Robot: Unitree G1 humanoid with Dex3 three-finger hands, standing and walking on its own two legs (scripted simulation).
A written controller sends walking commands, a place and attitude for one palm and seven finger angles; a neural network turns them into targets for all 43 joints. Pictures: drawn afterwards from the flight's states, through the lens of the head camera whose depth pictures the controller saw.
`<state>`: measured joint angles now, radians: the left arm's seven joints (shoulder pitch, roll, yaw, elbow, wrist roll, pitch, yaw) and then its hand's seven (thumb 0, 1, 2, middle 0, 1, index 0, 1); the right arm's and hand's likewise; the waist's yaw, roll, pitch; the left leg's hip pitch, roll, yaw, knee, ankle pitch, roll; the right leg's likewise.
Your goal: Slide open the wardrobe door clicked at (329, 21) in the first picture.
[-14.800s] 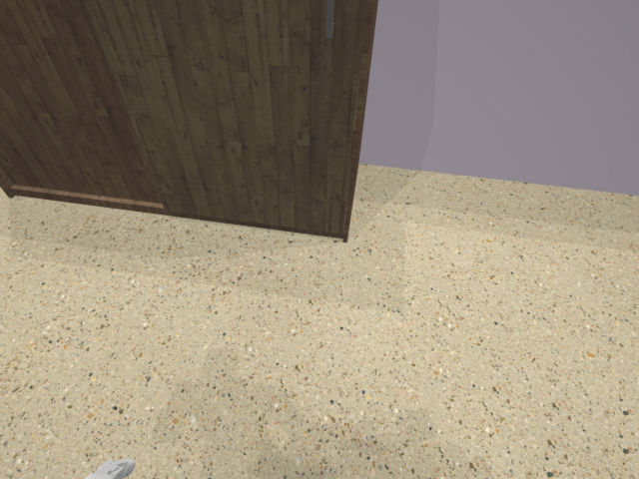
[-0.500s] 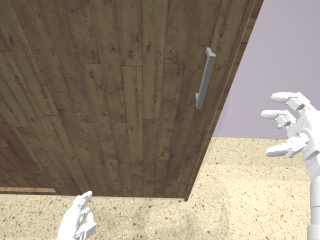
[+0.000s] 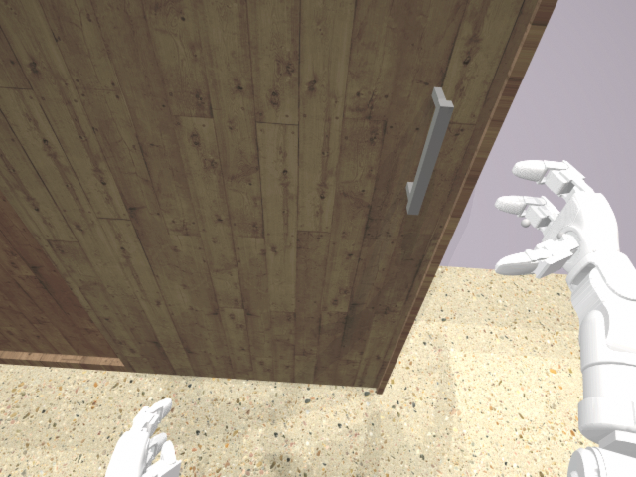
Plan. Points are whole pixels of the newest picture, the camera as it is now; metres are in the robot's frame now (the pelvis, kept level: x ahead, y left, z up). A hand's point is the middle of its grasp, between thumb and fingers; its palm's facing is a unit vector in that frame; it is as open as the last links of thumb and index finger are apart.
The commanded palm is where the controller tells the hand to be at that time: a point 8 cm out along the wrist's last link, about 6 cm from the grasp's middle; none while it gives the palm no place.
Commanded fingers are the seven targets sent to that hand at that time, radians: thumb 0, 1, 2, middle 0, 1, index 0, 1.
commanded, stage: move the hooked fingers beside the handle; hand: right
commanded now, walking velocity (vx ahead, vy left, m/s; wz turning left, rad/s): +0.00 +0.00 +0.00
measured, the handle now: (425, 155) +0.51 -0.11 +0.17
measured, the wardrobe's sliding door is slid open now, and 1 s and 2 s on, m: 0.00 0.00 0.00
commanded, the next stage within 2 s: feel for the door with the fingertips in 1.46 s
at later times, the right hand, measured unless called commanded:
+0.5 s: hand (488, 195) +0.42 -0.18 +0.18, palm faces -0.01 +1.00 +0.01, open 14.0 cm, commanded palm +0.40 -0.23 +0.17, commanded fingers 0.00 0.50 -0.30 0.30 1.20 0.30 1.20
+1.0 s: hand (477, 188) +0.44 -0.17 +0.17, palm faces -0.01 +1.00 +0.01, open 14.0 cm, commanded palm +0.42 -0.22 +0.17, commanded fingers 0.00 0.50 -0.30 0.30 1.20 0.30 1.20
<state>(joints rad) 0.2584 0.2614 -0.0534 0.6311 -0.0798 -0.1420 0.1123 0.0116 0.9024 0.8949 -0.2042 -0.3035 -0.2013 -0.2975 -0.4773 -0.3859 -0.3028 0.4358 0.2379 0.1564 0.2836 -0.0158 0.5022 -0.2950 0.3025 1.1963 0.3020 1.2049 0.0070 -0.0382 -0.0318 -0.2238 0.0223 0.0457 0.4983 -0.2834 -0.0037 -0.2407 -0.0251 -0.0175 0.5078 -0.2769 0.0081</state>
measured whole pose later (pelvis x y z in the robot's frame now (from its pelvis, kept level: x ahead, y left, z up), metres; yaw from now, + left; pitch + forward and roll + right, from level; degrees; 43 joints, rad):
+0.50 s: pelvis +0.00 +0.00 +0.00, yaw +0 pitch +2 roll +0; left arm 0.29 0.26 -0.04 0.65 -0.07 -0.08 0.09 0.01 0.90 0.89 -0.20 -0.30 -0.20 -0.30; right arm -0.65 -0.35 -0.26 0.63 0.20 0.10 0.21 -0.02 0.50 -0.30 0.30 1.20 0.30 1.20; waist 0.03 -0.03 -0.04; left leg -0.25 0.02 0.04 0.50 -0.29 0.00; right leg -0.27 -0.03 -0.02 0.52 -0.28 0.01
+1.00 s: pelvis +0.00 +0.00 +0.00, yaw +2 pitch +4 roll +0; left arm 0.37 0.27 -0.02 0.67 -0.06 -0.06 0.07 0.01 0.90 0.89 -0.20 -0.30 -0.20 -0.30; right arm -0.72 -0.36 -0.30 0.77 0.17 -0.01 0.19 -0.02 0.50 -0.30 0.30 1.20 0.30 1.20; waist 0.06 -0.03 -0.05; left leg -0.31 0.01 0.02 0.52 -0.28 -0.01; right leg -0.31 -0.04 -0.05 0.54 -0.29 0.00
